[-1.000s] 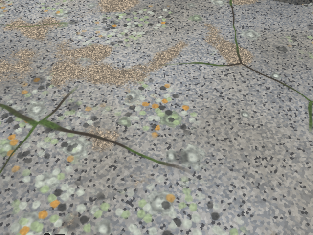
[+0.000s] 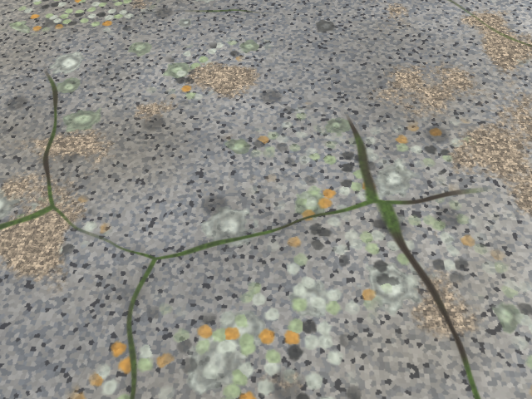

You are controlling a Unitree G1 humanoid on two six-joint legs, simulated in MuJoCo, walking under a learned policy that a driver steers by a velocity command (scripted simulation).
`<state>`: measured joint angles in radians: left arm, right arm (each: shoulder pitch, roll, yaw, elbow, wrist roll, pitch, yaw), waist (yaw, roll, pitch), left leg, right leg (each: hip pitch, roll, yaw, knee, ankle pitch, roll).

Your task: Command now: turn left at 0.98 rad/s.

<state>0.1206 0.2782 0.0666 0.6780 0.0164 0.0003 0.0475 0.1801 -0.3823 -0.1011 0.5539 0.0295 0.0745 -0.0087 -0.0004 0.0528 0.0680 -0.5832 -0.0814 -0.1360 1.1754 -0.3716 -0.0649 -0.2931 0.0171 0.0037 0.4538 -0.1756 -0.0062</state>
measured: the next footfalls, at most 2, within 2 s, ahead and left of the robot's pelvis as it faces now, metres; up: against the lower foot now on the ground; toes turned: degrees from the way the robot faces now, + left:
left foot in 0.30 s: -0.01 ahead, +0.15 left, +0.00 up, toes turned +27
right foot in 0.76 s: +0.14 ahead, -0.03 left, +0.00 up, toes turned +36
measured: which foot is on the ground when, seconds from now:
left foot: up 0.00-0.28, down 0.30-1.00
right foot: down 0.00-0.30, up 0.32-0.74, down 0.76-1.00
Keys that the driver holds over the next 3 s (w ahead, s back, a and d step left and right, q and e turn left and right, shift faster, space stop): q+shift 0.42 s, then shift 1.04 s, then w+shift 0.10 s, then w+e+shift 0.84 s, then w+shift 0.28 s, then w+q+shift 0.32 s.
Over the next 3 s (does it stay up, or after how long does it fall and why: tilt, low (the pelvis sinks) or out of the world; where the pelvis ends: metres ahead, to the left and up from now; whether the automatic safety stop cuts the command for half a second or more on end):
stays up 1.04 0.14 0.00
